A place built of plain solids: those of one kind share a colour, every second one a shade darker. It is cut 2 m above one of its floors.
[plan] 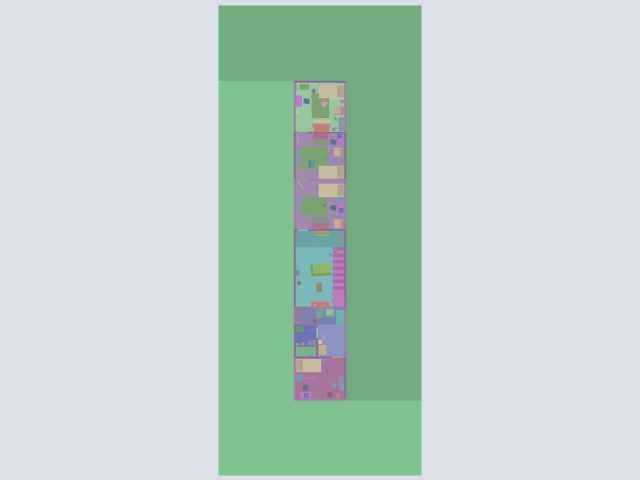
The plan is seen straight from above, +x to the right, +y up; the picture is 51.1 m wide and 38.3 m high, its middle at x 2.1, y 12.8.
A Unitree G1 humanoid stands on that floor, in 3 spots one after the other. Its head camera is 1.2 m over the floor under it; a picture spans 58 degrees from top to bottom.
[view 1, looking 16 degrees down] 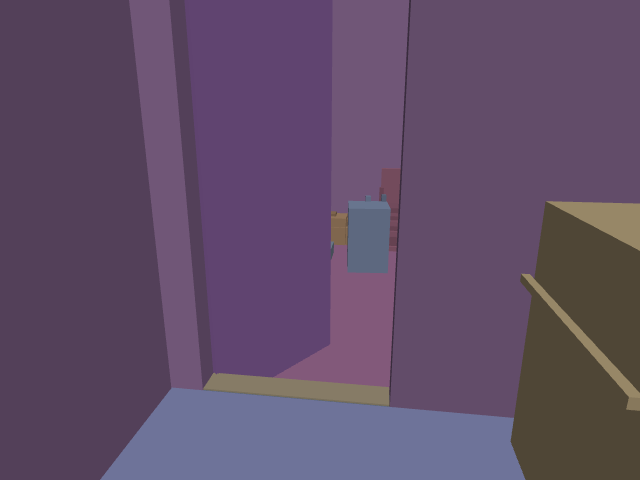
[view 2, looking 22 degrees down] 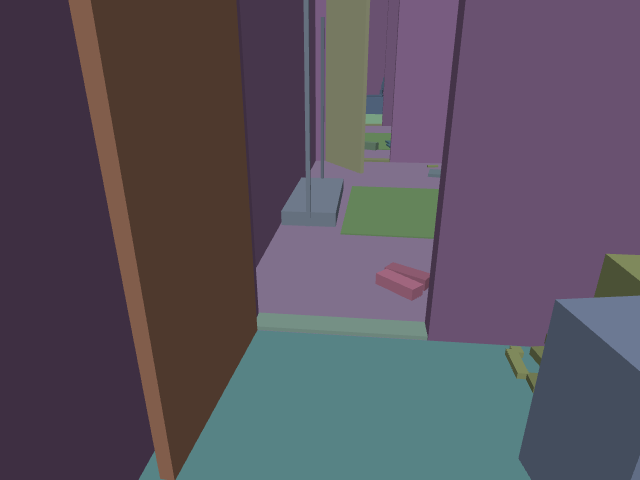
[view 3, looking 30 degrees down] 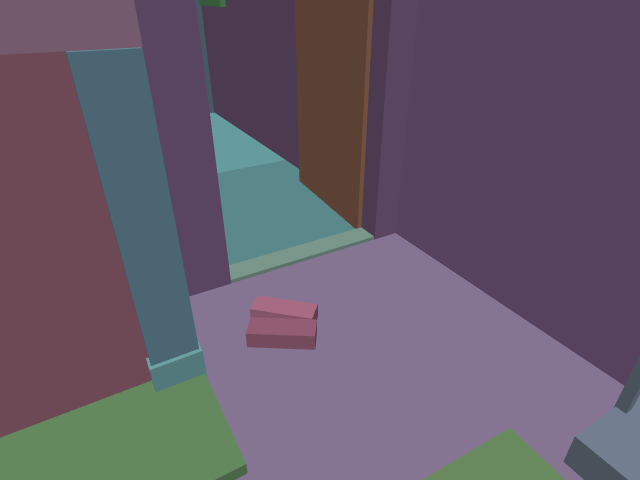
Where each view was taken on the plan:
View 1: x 3.12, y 5.12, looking -82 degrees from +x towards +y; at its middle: leaf_wing_room_door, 2.47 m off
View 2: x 0.82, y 11.78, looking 96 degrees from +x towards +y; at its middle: floor_middle_room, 3.20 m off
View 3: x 1.62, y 15.32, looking -120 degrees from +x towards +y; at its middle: sill_rear_room_door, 2.38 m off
